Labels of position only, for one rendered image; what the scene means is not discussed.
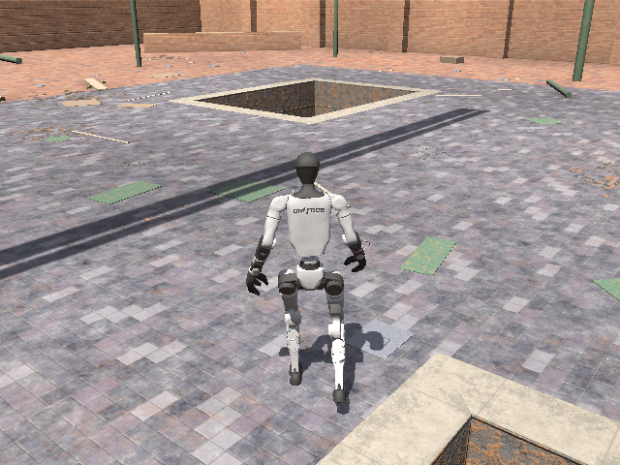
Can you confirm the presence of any robot left hand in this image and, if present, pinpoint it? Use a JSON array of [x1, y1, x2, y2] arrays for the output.
[[246, 271, 268, 295]]

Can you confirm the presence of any robot left forearm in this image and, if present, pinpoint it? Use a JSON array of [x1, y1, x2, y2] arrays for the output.
[[249, 235, 270, 276]]

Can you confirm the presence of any right robot upper arm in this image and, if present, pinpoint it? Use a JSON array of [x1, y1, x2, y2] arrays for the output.
[[328, 194, 358, 246]]

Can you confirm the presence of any left robot shin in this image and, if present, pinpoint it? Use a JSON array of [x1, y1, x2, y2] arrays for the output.
[[285, 311, 300, 373]]

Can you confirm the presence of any left robot upper arm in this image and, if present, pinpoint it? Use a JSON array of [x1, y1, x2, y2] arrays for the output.
[[261, 195, 289, 250]]

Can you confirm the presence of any robot right forearm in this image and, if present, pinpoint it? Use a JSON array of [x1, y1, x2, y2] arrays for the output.
[[348, 231, 365, 260]]

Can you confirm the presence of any left robot thigh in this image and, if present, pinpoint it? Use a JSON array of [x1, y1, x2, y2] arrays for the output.
[[278, 269, 301, 327]]

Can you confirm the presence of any robot right hand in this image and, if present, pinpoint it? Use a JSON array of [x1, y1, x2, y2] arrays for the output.
[[344, 256, 366, 272]]

